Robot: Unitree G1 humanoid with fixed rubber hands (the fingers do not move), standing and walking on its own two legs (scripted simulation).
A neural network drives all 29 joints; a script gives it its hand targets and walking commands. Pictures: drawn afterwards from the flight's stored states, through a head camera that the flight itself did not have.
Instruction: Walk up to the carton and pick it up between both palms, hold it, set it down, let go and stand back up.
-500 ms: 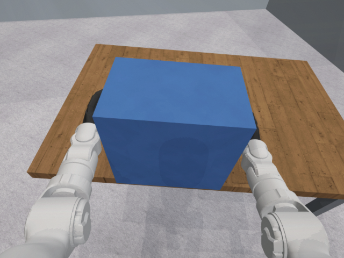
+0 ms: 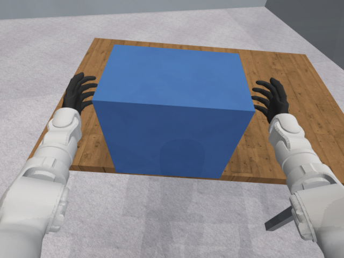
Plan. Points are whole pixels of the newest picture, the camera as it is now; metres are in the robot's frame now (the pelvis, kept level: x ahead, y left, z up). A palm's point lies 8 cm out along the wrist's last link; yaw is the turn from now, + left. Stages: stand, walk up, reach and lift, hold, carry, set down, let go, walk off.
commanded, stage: set down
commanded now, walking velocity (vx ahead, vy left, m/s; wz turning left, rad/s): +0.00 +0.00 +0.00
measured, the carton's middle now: (172, 118) +0.45 +0.04 +0.07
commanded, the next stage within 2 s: none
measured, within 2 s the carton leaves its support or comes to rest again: neither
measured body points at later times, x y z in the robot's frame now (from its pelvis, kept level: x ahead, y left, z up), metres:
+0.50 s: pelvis +0.00 +0.00 +0.01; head +0.03 +0.03 +0.46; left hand +0.46 +0.27 +0.21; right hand +0.47 -0.21 +0.22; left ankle +0.04 +0.12 -0.73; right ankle +0.00 -0.11 -0.73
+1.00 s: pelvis +0.00 +0.00 +0.02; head +0.02 +0.02 +0.47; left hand +0.44 +0.27 +0.23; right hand +0.45 -0.22 +0.22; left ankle +0.04 +0.12 -0.73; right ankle +0.00 -0.11 -0.73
